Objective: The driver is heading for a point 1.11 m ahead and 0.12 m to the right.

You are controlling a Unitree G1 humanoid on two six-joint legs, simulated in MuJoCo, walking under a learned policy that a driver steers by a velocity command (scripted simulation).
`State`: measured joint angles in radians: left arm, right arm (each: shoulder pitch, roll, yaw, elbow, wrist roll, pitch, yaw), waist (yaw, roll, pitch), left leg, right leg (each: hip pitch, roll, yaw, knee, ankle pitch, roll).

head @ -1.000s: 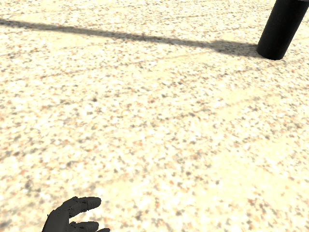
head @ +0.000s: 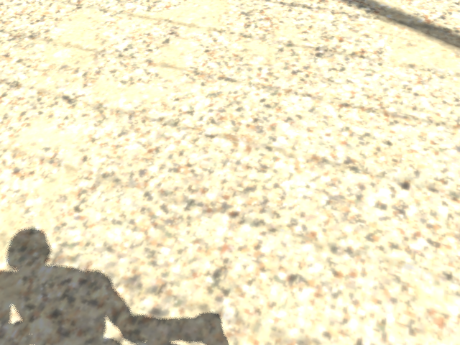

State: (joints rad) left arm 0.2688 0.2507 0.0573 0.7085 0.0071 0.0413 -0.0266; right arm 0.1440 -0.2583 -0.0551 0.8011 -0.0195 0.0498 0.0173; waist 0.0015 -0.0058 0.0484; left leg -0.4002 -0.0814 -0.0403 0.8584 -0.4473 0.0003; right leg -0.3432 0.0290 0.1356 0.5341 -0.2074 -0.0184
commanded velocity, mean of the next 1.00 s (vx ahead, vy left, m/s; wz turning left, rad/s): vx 0.54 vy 0.00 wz -0.19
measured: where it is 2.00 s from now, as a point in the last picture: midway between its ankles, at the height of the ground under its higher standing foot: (337, 286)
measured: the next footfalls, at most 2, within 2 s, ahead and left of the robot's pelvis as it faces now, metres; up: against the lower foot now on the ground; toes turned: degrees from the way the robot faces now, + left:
left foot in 0.24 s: +0.04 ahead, +0.11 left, +0.00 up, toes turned -19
right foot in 0.76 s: +0.28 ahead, -0.26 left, +0.00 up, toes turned -18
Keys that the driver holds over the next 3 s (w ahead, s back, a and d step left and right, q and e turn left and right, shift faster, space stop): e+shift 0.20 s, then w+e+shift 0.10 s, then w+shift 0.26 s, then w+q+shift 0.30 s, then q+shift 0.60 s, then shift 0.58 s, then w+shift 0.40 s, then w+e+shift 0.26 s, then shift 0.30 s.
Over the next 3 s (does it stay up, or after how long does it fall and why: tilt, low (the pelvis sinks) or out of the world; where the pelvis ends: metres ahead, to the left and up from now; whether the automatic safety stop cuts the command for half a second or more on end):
stays up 1.07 -0.12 0.00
